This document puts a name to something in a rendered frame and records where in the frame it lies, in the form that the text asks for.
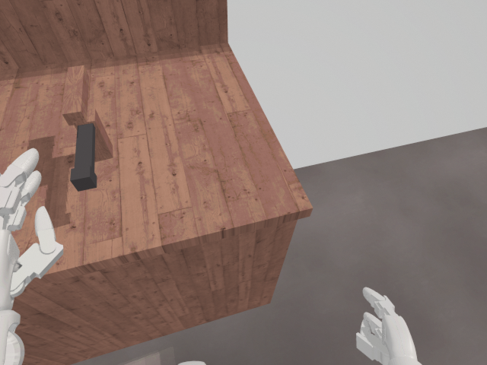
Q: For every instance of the counter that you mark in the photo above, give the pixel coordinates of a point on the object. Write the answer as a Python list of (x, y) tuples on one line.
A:
[(196, 201)]

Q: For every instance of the right robot hand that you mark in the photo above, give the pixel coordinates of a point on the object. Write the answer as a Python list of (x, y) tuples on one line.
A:
[(391, 335)]

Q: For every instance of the left robot forearm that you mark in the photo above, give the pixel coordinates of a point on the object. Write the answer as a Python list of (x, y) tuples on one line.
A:
[(11, 345)]

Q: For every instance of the tap lever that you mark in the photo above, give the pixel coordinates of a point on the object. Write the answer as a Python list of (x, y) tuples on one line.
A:
[(83, 176)]

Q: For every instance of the left robot hand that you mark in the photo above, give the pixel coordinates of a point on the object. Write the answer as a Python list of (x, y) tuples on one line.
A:
[(17, 185)]

